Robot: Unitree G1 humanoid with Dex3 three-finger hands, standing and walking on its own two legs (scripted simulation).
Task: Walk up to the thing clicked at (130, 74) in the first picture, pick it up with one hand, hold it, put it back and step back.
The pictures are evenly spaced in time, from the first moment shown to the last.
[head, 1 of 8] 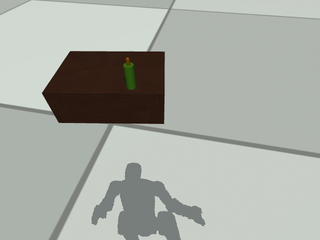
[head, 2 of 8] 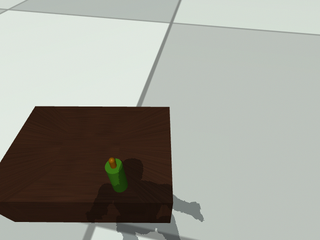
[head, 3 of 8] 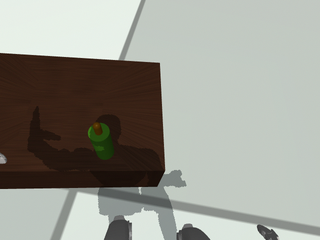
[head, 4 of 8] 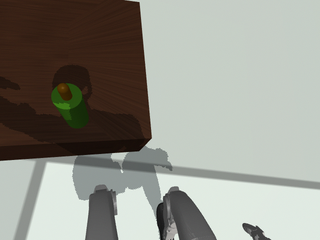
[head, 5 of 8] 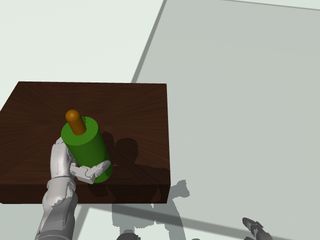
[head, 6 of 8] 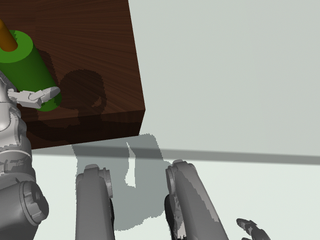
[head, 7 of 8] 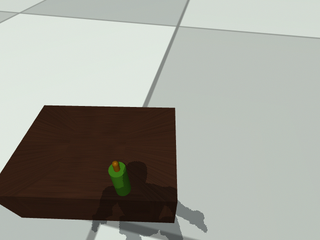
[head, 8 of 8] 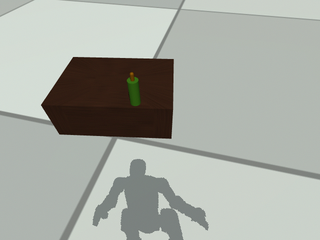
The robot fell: no
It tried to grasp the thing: yes
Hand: left
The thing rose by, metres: 0.36
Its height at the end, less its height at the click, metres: +0.00
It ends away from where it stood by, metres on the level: 0.03
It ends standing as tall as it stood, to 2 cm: yes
